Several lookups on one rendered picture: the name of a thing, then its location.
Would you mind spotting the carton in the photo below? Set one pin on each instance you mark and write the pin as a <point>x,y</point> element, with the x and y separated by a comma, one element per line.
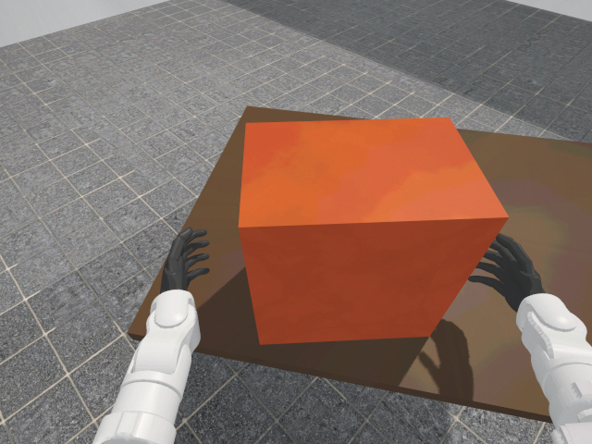
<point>360,229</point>

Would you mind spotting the robot right forearm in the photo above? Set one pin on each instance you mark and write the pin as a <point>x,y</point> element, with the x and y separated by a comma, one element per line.
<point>560,356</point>

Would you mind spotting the right robot upper arm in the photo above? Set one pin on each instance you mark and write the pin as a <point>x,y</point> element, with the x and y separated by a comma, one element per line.
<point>575,433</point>

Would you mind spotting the left robot hand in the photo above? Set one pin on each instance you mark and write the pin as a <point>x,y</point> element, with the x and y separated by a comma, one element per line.
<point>175,274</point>

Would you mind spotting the robot left forearm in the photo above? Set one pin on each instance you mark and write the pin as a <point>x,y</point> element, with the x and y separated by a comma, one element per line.
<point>148,400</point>

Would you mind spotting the right robot hand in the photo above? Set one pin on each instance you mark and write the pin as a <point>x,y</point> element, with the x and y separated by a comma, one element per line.
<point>517,277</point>

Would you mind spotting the table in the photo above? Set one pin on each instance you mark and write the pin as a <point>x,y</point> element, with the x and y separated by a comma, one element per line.
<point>475,356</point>

